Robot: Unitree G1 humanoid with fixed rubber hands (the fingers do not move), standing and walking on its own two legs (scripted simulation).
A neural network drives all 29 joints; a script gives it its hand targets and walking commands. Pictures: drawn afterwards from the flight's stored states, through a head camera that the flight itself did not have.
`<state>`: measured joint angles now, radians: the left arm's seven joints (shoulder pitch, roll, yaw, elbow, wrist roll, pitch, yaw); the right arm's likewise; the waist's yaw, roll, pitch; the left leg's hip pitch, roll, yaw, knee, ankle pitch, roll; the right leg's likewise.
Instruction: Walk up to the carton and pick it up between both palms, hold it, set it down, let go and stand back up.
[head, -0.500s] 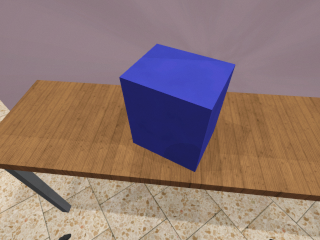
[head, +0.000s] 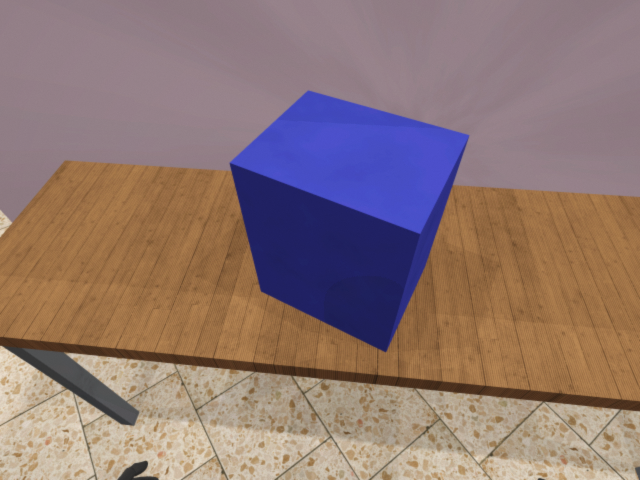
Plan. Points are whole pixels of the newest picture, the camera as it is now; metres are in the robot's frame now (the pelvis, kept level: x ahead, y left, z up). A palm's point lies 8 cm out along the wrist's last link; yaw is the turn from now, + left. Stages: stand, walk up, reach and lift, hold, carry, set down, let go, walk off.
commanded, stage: walk up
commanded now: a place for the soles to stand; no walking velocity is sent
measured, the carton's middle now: (348, 225) +0.44 -0.01 +0.05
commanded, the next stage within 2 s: reach and lift in 0.36 s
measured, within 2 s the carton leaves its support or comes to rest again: neither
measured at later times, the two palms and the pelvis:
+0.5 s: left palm out of the picture +0.11 +0.28 -0.13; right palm out of the picture +0.10 -0.28 -0.13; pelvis -0.02 +0.00 -0.02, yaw -2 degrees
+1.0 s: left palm out of the picture +0.11 +0.30 -0.08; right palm out of the picture +0.07 -0.23 -0.08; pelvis -0.05 +0.02 +0.00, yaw -5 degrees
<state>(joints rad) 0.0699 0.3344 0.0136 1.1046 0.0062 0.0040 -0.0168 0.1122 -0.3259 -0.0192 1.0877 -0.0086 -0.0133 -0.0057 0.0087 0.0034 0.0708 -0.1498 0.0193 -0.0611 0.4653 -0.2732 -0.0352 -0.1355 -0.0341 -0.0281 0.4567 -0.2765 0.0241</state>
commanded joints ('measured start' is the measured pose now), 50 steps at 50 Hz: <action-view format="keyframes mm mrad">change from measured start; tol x8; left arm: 1 -50 233 51 -77 1 -23 15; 18 -39 233 55 -87 5 -20 11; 19 -378 204 74 -438 -25 134 28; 24 -166 151 100 -680 12 412 14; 33 83 204 257 -825 110 437 -34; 50 -14 147 101 -946 0 346 -16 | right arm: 1 -31 -243 -45 -78 -1 -25 -15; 18 -13 -241 -43 -92 -5 -24 -14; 19 -364 -69 -140 -160 -99 -173 11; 20 -384 -87 -154 -155 -108 -164 38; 32 -40 -94 -53 -337 30 -171 -51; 50 52 13 -118 -768 -17 -14 -41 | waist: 1 2 3 -113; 21 -48 -21 1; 27 -29 -11 -348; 30 -12 0 -391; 41 24 41 -6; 50 14 138 -33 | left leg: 1 0 80 -21 -66 307 67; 18 -1 77 -13 -85 249 62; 19 -201 -20 190 12 79 -22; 21 -210 1 179 74 16 -18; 27 15 -27 165 208 363 -5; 35 23 -55 204 53 320 -16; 41 21 -34 231 -68 101 -13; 50 -302 40 265 -230 -130 41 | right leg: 1 55 -92 48 -74 249 -64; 18 47 -89 55 -104 199 -64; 19 -153 14 -28 32 37 -59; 21 -168 23 -34 84 -3 -62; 27 -15 36 -42 162 505 -22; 33 229 21 -18 89 698 13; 42 27 65 -33 -81 37 -32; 50 401 147 -58 41 150 0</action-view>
